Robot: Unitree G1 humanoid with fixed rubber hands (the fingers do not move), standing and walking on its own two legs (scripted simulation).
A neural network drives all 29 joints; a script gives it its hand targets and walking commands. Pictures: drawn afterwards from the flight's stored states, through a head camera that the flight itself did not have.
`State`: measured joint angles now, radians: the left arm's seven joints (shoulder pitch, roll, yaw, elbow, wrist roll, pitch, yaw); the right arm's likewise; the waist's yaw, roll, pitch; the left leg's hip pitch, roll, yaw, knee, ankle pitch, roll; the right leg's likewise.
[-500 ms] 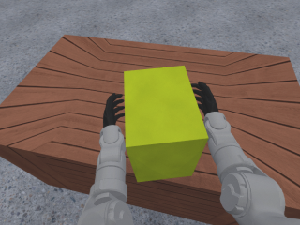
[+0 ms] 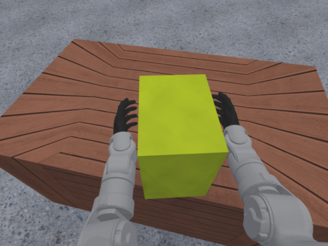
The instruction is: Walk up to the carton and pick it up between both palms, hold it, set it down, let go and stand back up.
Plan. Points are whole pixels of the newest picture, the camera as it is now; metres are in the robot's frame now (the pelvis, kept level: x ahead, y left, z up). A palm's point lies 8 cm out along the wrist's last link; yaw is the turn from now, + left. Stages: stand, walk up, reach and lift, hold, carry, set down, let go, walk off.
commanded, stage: reach and lift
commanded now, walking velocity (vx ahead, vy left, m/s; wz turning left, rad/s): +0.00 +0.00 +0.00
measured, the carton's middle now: (174, 138) +0.40 +0.08 -0.01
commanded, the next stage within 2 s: none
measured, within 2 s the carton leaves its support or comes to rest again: neither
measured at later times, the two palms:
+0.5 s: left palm (118, 113) +0.37 +0.20 +0.12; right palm (237, 111) +0.42 -0.06 +0.13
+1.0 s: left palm (121, 102) +0.37 +0.19 +0.16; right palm (249, 109) +0.40 -0.08 +0.16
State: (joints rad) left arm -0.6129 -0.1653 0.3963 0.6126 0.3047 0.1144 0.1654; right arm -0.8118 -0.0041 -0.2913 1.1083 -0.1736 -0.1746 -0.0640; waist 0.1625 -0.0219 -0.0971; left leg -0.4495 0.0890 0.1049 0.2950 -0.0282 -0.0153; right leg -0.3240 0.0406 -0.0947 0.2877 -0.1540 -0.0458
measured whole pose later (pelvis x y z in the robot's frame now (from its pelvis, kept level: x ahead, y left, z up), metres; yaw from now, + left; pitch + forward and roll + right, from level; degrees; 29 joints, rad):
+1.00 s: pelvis +0.00 +0.01 +0.00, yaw +3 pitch -2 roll -1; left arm -0.66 -0.05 0.25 0.39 0.27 0.51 0.11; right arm -0.76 0.00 -0.10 0.78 0.10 0.19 -0.18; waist 0.00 -0.04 -0.03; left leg -0.21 0.04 0.06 0.33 -0.08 0.00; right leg -0.05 0.01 -0.11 0.29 -0.20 -0.02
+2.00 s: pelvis +0.01 +0.02 +0.00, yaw +3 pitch -6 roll -1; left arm -0.74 -0.03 0.28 0.29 0.31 0.71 0.01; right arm -0.80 -0.02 -0.04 0.66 0.21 0.34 -0.25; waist -0.08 -0.05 -0.03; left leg -0.13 0.02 0.04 0.33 -0.10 0.01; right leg 0.04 0.00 -0.08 0.27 -0.21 -0.01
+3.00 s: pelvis +0.01 +0.02 +0.00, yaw +2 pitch -5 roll -1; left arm -0.77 -0.01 0.29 0.22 0.27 0.85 0.01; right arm -0.86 -0.05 -0.02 0.60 0.31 0.50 -0.30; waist -0.09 -0.05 -0.08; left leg -0.17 0.02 0.02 0.38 -0.12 0.01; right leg -0.01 0.01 -0.06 0.30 -0.22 -0.01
